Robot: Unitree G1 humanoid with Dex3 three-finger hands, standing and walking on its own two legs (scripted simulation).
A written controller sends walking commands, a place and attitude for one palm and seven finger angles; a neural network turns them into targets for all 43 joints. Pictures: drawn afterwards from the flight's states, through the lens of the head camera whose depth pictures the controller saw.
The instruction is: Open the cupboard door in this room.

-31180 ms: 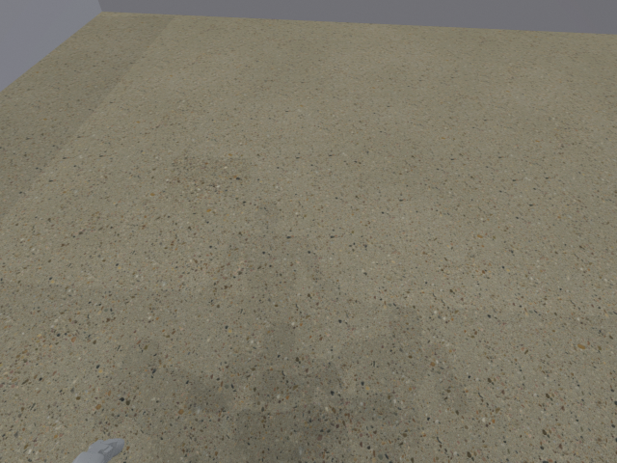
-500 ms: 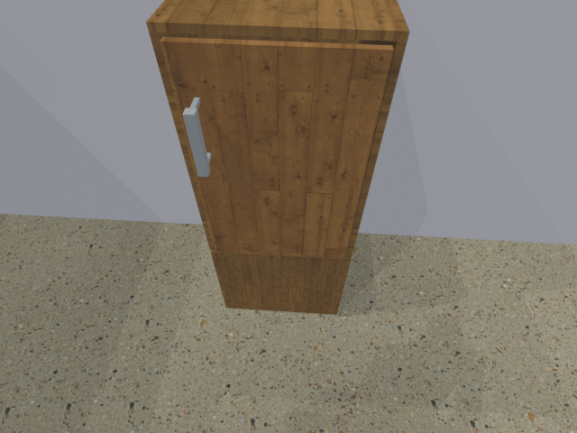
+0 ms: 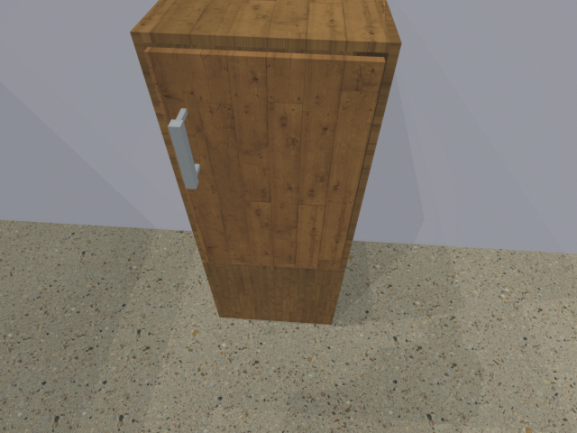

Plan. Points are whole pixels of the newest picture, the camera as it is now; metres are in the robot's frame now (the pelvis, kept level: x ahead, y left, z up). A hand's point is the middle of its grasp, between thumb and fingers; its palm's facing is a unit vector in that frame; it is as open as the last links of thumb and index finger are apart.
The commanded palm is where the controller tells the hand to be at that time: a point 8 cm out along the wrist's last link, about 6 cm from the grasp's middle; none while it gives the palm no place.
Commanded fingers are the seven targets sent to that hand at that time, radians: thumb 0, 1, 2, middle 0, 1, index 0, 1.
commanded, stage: raise the hand with hooked fingers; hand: left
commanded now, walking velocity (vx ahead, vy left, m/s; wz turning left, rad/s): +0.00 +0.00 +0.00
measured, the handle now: (187, 150) +0.57 +0.23 +0.06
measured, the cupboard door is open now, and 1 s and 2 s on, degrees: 0 0 0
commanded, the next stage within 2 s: none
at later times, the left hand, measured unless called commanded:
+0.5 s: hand out of the picture +0.13 +0.20 -0.05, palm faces +0.06 -1.00 -0.04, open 8.7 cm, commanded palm +0.13 +0.26 -0.03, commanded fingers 0.00 0.36 0.67 -0.24 -0.64 -0.24 -0.64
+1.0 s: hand (98, 373) +0.19 +0.26 +0.01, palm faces +0.06 -1.00 -0.07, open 11.7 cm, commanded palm +0.16 +0.30 +0.02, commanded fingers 0.00 -0.22 0.42 -0.28 -1.02 -0.28 -1.02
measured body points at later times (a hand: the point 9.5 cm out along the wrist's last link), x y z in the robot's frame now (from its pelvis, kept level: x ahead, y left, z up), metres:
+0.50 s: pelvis -0.05 -0.03 -0.07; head +0.00 -0.03 +0.37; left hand +0.12 +0.25 -0.05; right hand +0.19 -0.28 -0.11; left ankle -0.03 +0.12 -0.74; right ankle -0.03 -0.12 -0.74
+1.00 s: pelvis -0.05 +0.01 -0.05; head +0.00 +0.01 +0.40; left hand +0.18 +0.31 +0.02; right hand +0.08 -0.24 -0.14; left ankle -0.03 +0.12 -0.74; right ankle -0.03 -0.12 -0.74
